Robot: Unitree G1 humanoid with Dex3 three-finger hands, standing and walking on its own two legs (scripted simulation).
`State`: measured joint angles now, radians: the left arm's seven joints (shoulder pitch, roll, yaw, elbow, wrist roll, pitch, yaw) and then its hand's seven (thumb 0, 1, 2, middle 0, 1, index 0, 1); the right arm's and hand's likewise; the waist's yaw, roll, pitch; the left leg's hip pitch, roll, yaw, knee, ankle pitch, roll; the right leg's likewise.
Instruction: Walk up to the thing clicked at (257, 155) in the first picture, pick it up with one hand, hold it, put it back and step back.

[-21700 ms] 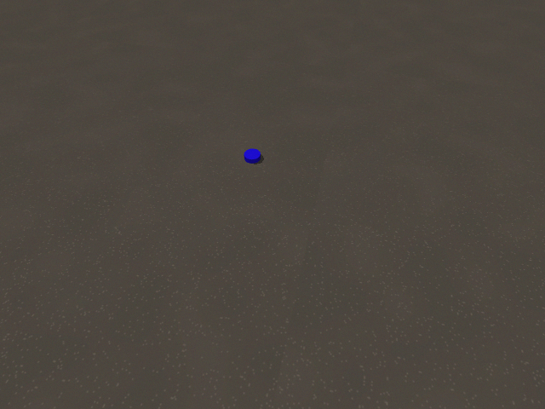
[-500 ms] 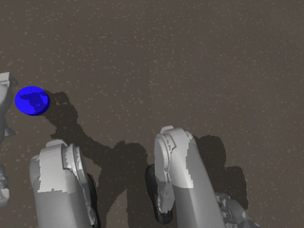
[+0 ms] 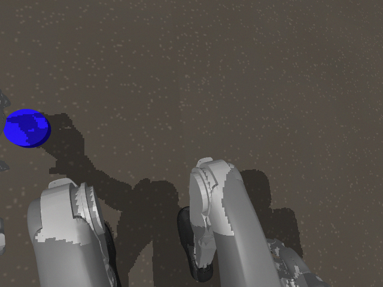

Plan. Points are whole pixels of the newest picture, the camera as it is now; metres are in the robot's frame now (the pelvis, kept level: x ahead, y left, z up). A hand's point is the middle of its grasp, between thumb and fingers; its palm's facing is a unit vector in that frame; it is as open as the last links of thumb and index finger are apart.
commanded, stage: rise first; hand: left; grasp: from above
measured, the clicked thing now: (28, 128) +0.46 +0.32 -0.30
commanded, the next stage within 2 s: approach in 1.14 s
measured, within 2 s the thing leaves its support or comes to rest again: neither
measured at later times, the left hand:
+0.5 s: hand out of the picture +0.42 +0.35 -0.19, palm faces -0.43 -0.12 -0.89, open 14.1 cm
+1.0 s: hand out of the picture +0.42 +0.36 -0.18, palm faces -0.44 -0.12 -0.89, open 14.0 cm
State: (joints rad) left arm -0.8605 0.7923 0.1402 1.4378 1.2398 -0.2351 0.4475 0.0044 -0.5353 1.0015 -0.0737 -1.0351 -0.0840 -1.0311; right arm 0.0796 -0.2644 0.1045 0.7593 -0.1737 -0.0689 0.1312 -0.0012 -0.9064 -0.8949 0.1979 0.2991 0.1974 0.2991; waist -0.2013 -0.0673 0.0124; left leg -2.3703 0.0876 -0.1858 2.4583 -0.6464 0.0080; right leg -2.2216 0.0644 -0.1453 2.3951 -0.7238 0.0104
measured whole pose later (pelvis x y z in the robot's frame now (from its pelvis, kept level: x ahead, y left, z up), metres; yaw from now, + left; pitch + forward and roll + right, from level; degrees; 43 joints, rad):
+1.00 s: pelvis +0.00 +0.00 +0.00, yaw -1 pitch +30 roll -10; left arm -0.89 0.85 0.13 1.43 1.24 -0.23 0.41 0.00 -0.52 0.98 -0.08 -1.06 -0.09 -1.05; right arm 0.09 -0.27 0.14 0.74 -0.18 -0.07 0.14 0.00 -0.91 -0.90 0.20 0.30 0.20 0.30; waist -0.22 -0.07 0.02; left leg -2.38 0.08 -0.20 2.47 -0.65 0.01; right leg -2.21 0.07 -0.16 2.39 -0.72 0.02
